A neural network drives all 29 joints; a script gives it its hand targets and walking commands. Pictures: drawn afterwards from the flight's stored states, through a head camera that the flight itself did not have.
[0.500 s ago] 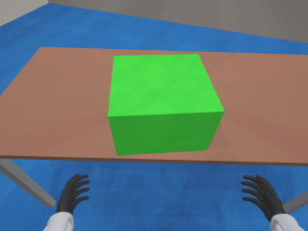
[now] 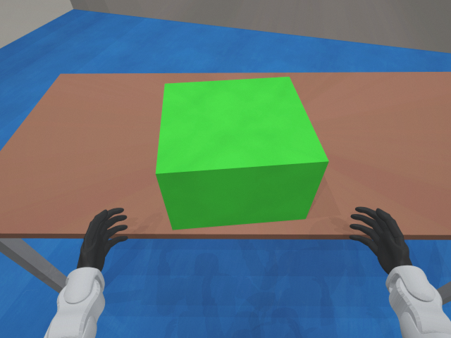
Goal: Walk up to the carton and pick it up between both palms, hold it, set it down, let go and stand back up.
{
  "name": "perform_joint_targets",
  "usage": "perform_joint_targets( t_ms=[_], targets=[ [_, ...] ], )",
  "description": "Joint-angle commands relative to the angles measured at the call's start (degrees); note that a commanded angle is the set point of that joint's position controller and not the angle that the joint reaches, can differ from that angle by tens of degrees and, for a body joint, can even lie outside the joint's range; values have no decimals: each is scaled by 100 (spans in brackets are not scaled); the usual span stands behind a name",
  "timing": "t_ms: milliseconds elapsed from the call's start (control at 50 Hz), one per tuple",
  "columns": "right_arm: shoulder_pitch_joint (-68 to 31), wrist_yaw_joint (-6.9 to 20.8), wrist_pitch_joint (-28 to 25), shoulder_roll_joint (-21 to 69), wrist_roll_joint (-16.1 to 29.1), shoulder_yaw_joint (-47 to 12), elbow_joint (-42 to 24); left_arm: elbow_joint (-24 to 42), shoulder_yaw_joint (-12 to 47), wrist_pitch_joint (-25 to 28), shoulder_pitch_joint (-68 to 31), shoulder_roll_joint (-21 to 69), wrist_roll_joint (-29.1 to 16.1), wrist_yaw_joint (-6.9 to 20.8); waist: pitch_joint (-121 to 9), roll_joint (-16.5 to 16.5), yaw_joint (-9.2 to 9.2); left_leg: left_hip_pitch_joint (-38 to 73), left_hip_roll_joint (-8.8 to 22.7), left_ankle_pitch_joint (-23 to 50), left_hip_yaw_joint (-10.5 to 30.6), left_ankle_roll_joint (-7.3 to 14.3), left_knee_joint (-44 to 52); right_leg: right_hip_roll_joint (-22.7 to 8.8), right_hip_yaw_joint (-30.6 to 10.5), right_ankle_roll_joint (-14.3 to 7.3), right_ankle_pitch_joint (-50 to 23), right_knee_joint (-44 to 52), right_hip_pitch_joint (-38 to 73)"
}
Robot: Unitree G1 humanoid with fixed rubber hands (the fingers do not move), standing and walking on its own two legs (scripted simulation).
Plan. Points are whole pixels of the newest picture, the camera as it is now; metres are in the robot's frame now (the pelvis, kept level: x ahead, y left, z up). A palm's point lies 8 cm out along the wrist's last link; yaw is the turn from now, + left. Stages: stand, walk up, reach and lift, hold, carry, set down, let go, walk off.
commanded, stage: reach and lift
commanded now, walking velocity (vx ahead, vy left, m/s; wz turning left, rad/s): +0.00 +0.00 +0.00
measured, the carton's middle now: (233, 149) +0.52 +0.01 +0.01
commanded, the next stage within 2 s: none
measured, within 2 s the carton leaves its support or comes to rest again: neither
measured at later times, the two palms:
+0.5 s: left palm (100, 205) +0.33 +0.25 +0.06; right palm (390, 203) +0.33 -0.27 +0.06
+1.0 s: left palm (106, 157) +0.40 +0.25 +0.11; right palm (390, 152) +0.41 -0.28 +0.11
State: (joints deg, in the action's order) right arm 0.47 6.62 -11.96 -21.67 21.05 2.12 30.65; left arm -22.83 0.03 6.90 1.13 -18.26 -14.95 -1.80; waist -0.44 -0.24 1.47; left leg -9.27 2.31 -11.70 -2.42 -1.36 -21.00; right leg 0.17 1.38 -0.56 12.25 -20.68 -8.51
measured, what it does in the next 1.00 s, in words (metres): stands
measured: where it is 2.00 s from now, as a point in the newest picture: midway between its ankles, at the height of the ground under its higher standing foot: outside the picture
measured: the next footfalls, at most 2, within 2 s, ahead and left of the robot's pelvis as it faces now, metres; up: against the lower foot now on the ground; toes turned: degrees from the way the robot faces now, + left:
none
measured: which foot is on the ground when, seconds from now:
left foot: down 0.00-1.00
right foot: down 0.00-1.00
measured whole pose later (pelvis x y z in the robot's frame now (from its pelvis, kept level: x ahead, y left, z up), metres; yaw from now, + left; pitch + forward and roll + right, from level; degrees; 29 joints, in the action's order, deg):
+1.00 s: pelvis +0.00 +0.00 +0.00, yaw -1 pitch +10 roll -1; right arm -40.0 6.8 1.8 -33.2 29.7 -4.4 50.6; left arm -34.4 -2.9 -14.8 -37.5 -23.2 -14.6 -0.8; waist -4.1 -0.6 1.9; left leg -21.2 3.8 -11.2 -2.5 -1.7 -22.8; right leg 1.7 1.0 -0.6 9.7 -19.1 -19.2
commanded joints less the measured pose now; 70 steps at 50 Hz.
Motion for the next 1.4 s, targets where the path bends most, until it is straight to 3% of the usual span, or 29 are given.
perform_joint_targets(
  t_ms=[0,80,140,220,300,360,380,440,560,600,700,760,780,800,840,860,920,960,980,1040,1120,1180,1200,1240,1260,1320,1340,1360,1380],
  targets=[
    [-1065,-9,-60,-1298,267,218,-466,750,-289,-23,-1101,-689,-1,8,-1118,-68,-21,868,-234,1842,273,-106,17,151,-282,-44,-1382,323,-90],
    [-1741,13,169,-1611,234,317,-550,731,-384,-429,-1760,-827,-51,-17,-1381,-210,-50,804,-267,1650,260,-90,25,218,-193,22,-1382,268,-166],
    [-2263,85,335,-1740,284,428,-440,757,-383,-651,-2407,-833,-47,-29,-1393,16,31,633,-260,1235,234,-128,107,177,-171,-2,-920,328,-425],
    [-2463,137,551,-1683,330,233,-197,458,-416,-854,-2615,-880,-8,-35,-1577,-129,55,667,-266,1074,203,-1,108,168,-187,72,-874,356,-358],
    [-3050,103,634,-1692,461,64,-207,347,-542,-984,-3209,-1036,-48,70,-1884,-334,34,521,-307,1417,152,91,14,135,-246,198,-1567,298,-142],
    [-2866,28,677,-1738,571,-62,9,277,-661,-1055,-2934,-983,176,172,-1954,-136,16,530,-343,1861,154,60,13,132,-275,267,-2220,208,155],
    [-3202,-2,669,-1852,580,2,-62,381,-779,-1094,-3298,-1099,203,176,-2125,-96,80,577,-321,1885,150,26,-15,173,-221,245,-2148,214,166],
    [-3427,-14,763,-1858,594,38,254,329,-687,-1194,-3721,-1175,180,144,-1957,118,-45,575,-316,1626,173,13,2,135,-205,238,-1764,288,-121],
    [-4138,-32,947,-2059,524,76,200,276,-619,-1440,-4209,-1241,-53,74,-2456,-181,-45,662,-264,1620,137,20,-46,242,-60,214,-1589,264,-349],
    [-4272,-40,945,-2181,530,150,62,334,-594,-1477,-4334,-1237,-106,77,-2748,-102,-46,780,-248,1908,179,-13,-153,261,-17,205,-1768,213,-356],
    [-4825,-22,1083,-2340,569,95,522,-12,-539,-1716,-4809,-1210,-93,78,-2764,-154,-56,789,-215,2146,208,-83,-233,338,76,187,-1937,188,-595],
    [-5023,9,1121,-2409,659,42,750,20,-495,-1841,-4988,-1283,-83,55,-3139,-2,-72,943,-201,2610,200,-98,-391,374,100,210,-2281,168,-598],
    [-5106,-1,1197,-2339,758,-90,1031,-308,-519,-1927,-5072,-1274,-22,103,-2952,-20,-50,831,-191,2586,190,-89,-416,353,51,202,-2335,158,-598],
    [-5494,-2,1240,-2381,772,-83,887,-156,-559,-1938,-5539,-1468,-116,117,-3112,-13,-43,673,-220,2412,198,-68,-361,342,61,224,-2188,160,-574],
    [-5404,23,1254,-2416,788,-194,973,-239,-594,-1965,-5311,-1407,-14,104,-3237,-207,28,615,-210,2565,163,3,-352,352,68,302,-2566,89,-369],
    [-5757,16,1215,-2493,787,-187,827,-125,-599,-1959,-5651,-1469,-22,91,-3369,-177,24,630,-220,2661,178,-36,-390,388,96,303,-2678,23,-366],
    [-5759,23,1158,-2535,890,-250,1295,-180,-642,-1964,-5686,-1443,80,50,-3689,212,106,704,-213,3114,157,-118,-543,372,66,262,-3006,-30,-419],
    [-6162,4,1223,-2512,969,-457,1347,-549,-617,-2059,-5927,-1526,24,119,-3572,-58,112,577,-226,2909,144,-73,-522,400,72,298,-2957,16,-395],
    [-5903,-17,1228,-2401,1011,-517,1556,-681,-583,-2067,-5679,-1500,96,146,-3462,52,133,508,-254,2954,122,-41,-528,355,6,344,-3153,-29,-343],
    [-6841,-77,1223,-2503,1026,-466,1370,-637,-399,-1919,-6658,-1739,-233,104,-3910,-36,68,214,-283,2428,59,14,-484,346,70,366,-2913,-104,-531],
    [-7350,-82,1280,-2555,1014,-548,2009,-1481,-101,-1717,-7241,-1842,-434,84,-3878,-50,30,4,-204,1914,145,44,-502,321,93,355,-2370,-142,-866],
    [-7399,-102,1266,-2445,1083,-802,2427,-2018,62,-1624,-7272,-1741,-476,99,-4047,-120,61,21,-190,2218,148,41,-567,330,97,364,-2590,-137,-821],
    [-7536,-117,1236,-2531,1054,-744,2467,-1966,60,-1603,-7500,-1821,-512,124,-4425,-97,-11,159,-184,2499,140,7,-673,373,173,398,-2850,-185,-775],
    [-7995,-158,1273,-2466,1122,-826,2656,-2413,153,-1532,-7972,-1977,-589,168,-4371,-166,-28,-186,-210,2101,120,59,-701,349,133,445,-2799,-243,-869],
    [-8130,-183,1265,-2444,1136,-907,2749,-2687,126,-1500,-7975,-2009,-583,171,-4368,-312,70,-342,-228,2033,115,95,-683,306,133,469,-2905,-304,-854],
    [-8449,-209,1211,-2444,1116,-968,2875,-2992,297,-1345,-8426,-2103,-677,158,-4633,-282,13,-557,-211,1911,84,119,-701,292,126,478,-2752,-381,-779],
    [-8508,-215,1226,-2470,1099,-955,3078,-3049,358,-1322,-8554,-2065,-639,145,-4634,-138,83,-637,-216,1873,76,92,-664,296,137,457,-2743,-398,-888],
    [-8589,-212,1225,-2386,1079,-1057,3015,-3190,384,-1301,-8559,-1986,-682,160,-4638,-288,54,-692,-226,1790,88,104,-663,296,121,482,-2649,-390,-737],
    [-8704,-217,1211,-2462,1097,-960,3093,-3164,485,-1237,-8774,-1958,-784,149,-4705,-122,-10,-676,-203,1859,115,29,-681,326,225,438,-2650,-440,-935]
  ],
)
